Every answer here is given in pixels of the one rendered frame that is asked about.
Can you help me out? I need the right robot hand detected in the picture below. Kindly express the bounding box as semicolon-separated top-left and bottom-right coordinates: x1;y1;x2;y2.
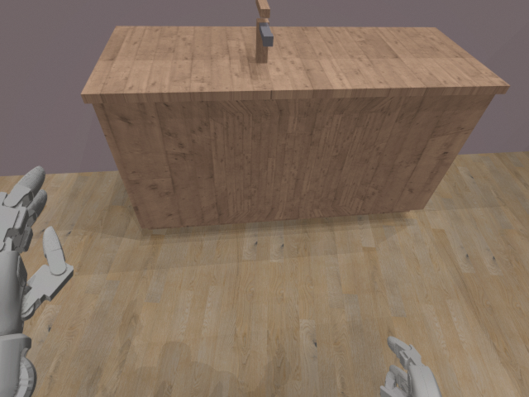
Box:
380;336;442;397

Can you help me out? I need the left robot hand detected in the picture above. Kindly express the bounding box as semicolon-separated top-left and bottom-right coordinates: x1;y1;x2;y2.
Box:
0;166;74;336

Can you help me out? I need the robot left forearm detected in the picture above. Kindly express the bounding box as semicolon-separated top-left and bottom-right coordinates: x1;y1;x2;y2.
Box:
0;333;37;397

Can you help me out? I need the counter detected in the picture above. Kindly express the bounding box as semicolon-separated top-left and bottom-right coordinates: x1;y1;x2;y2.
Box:
81;0;510;230

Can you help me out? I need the tap lever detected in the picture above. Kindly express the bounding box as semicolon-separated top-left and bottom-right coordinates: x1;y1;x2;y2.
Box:
259;22;274;46

